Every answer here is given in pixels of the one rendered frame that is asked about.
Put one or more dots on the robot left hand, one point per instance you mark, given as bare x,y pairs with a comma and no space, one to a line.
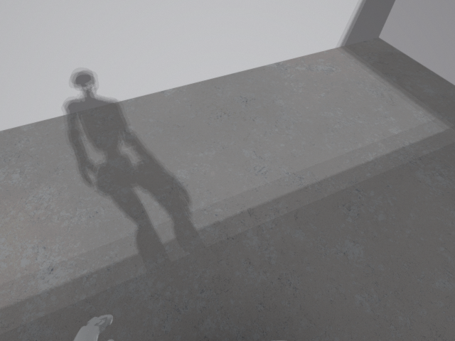
94,328

